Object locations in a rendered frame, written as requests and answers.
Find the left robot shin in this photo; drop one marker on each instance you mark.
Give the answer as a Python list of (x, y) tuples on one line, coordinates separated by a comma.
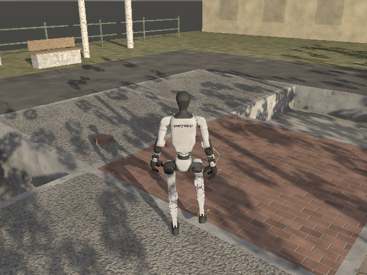
[(173, 210)]

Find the right robot forearm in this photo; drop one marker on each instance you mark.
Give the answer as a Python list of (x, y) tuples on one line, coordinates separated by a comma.
[(210, 155)]

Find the left robot hand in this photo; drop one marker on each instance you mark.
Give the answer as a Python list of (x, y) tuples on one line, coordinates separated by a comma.
[(153, 164)]

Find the left robot forearm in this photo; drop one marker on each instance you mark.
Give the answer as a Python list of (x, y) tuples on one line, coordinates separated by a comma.
[(156, 152)]

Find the right robot hand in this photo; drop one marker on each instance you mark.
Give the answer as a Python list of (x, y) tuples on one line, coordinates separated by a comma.
[(213, 171)]

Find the humanoid robot head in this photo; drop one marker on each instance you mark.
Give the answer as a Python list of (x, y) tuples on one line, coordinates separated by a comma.
[(183, 100)]

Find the robot left upper arm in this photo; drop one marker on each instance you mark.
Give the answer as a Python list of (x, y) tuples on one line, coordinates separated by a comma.
[(162, 131)]

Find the robot right upper arm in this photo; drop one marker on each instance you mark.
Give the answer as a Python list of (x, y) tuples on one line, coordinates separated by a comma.
[(203, 131)]

